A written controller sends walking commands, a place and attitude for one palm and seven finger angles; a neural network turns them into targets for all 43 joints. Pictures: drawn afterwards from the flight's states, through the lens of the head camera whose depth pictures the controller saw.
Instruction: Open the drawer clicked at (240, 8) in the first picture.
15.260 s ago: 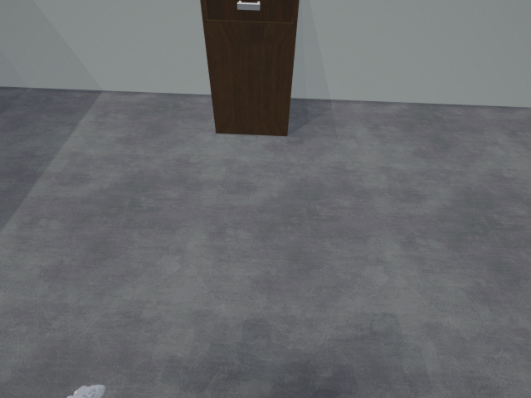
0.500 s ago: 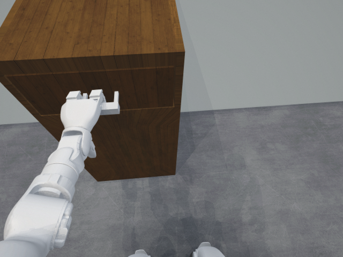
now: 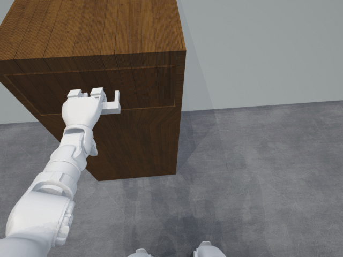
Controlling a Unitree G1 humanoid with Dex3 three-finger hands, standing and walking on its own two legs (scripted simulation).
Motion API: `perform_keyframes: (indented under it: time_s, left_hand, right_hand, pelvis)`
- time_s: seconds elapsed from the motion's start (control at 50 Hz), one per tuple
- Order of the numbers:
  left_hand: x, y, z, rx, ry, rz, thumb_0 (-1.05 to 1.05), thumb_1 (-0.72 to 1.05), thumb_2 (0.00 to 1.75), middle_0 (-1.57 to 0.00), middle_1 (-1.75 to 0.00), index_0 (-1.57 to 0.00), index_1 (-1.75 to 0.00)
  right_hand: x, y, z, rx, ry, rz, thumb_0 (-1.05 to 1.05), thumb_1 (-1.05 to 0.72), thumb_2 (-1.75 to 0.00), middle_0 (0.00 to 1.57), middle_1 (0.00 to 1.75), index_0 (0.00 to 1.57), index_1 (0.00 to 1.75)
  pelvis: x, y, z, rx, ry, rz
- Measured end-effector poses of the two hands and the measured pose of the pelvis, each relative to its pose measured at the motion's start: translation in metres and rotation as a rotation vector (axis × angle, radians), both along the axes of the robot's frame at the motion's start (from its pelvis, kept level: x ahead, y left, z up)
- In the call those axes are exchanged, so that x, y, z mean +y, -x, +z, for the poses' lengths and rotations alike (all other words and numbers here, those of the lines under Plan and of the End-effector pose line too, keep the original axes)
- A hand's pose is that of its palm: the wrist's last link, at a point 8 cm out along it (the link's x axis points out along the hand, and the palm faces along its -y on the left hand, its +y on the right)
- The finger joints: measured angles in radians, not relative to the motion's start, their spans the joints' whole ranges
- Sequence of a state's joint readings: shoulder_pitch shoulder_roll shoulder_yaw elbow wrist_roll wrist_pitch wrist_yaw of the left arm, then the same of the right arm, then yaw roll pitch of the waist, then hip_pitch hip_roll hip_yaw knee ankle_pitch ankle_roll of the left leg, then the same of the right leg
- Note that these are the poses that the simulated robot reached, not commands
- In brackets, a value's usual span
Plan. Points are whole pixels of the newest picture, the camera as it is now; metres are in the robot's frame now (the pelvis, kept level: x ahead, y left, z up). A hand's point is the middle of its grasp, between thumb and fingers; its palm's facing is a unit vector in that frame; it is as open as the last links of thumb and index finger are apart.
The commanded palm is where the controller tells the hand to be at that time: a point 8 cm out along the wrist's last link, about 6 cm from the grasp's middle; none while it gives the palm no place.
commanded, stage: close the thumb around the handle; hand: left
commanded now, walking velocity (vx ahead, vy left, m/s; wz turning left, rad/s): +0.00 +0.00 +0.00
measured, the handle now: (100, 102) +0.50 +0.18 +0.02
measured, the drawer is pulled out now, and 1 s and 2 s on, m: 0.00 0.01 0.13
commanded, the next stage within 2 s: pull the drawer open in 0.68 s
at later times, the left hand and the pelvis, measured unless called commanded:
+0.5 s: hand (91, 122) +0.45 +0.20 -0.01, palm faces -0.05 -0.02 -1.00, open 7.1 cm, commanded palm +0.43 +0.19 +0.05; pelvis +0.01 -0.01 +0.00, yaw +0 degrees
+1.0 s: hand (90, 127) +0.44 +0.20 -0.01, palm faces -0.04 -0.06 -1.00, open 5.5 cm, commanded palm +0.40 +0.19 +0.05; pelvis +0.02 -0.01 +0.01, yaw +0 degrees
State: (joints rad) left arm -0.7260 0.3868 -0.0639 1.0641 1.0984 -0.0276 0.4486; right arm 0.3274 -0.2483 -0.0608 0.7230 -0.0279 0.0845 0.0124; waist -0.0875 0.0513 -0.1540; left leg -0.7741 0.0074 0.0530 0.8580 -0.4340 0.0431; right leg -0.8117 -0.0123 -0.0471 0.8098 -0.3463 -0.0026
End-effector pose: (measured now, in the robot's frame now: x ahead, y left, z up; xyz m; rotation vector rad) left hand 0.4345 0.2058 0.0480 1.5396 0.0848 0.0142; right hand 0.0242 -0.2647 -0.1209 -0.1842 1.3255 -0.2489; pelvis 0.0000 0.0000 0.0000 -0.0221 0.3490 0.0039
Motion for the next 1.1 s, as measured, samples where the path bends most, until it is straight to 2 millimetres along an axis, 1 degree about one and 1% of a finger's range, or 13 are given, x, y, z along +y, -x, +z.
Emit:
perform_keyframes:
  time_s: [0.1, 0.2, 0.32, 0.54, 0.62, 0.92, 1.02, 1.1]
  left_hand:
    - [0.000, 0.000, 0.000, -0.006, -0.002, 0.003, 0.00, -0.44, 0.32, -0.32, -1.21, -0.32, -1.21]
    - [-0.001, -0.001, 0.001, -0.001, -0.004, 0.015, 0.00, -0.28, 0.39, -0.32, -1.22, -0.33, -1.22]
    - [-0.002, 0.000, 0.002, 0.012, -0.005, 0.023, 0.00, 0.00, 0.51, -0.32, -1.22, -0.35, -1.25]
    - [-0.002, -0.001, 0.002, 0.007, -0.007, 0.018, 0.00, 0.58, 0.76, -0.34, -1.27, -0.39, -1.32]
    - [-0.002, 0.000, 0.002, 0.010, -0.003, 0.022, 0.00, 0.72, 0.83, -0.34, -1.28, -0.41, -1.33]
    - [-0.002, 0.006, 0.000, 0.002, 0.008, 0.024, 0.01, 0.75, 0.83, -0.34, -1.30, -0.38, -1.35]
    - [-0.002, 0.016, 0.000, -0.001, 0.026, 0.023, 0.01, 0.76, 0.82, -0.33, -1.31, -0.38, -1.35]
    - [-0.002, 0.029, 0.000, -0.011, 0.032, 0.020, 0.01, 0.75, 0.82, -0.34, -1.31, -0.39, -1.35]
  right_hand:
    - [-0.002, -0.002, -0.001, 0.005, 0.001, 0.006, 0.01, -0.91, -0.89, 0.20, 0.30, 0.20, 0.30]
    - [-0.002, -0.006, 0.000, -0.002, -0.001, 0.004, 0.01, -0.91, -0.89, 0.20, 0.30, 0.20, 0.30]
    - [-0.002, -0.011, -0.001, -0.010, -0.010, 0.002, 0.01, -0.91, -0.89, 0.20, 0.30, 0.20, 0.30]
    - [-0.003, -0.019, -0.002, -0.007, -0.015, 0.013, 0.01, -0.91, -0.89, 0.20, 0.30, 0.20, 0.30]
    - [-0.004, -0.022, -0.002, -0.011, -0.016, 0.010, 0.01, -0.91, -0.89, 0.20, 0.30, 0.20, 0.30]
    - [-0.004, -0.033, -0.001, -0.022, -0.025, 0.010, 0.01, -0.91, -0.89, 0.20, 0.30, 0.20, 0.30]
    - [-0.001, -0.041, 0.002, -0.041, -0.034, 0.007, 0.01, -0.91, -0.89, 0.20, 0.30, 0.20, 0.30]
    - [0.001, -0.052, 0.004, -0.067, -0.042, 0.015, 0.01, -0.91, -0.89, 0.20, 0.30, 0.20, 0.30]
  pelvis:
    - [0.000, -0.001, 0.000, 0.003, 0.001, 0.003]
    - [-0.001, -0.002, 0.000, 0.002, 0.000, 0.004]
    - [-0.003, -0.005, 0.002, -0.003, 0.000, 0.002]
    - [-0.006, -0.009, 0.002, 0.000, -0.002, 0.006]
    - [-0.006, -0.011, 0.003, -0.001, -0.002, 0.004]
    - [-0.006, -0.016, 0.005, -0.008, -0.002, -0.002]
    - [-0.005, -0.020, 0.008, -0.020, -0.003, -0.011]
    - [-0.004, -0.022, 0.010, -0.032, -0.003, -0.014]
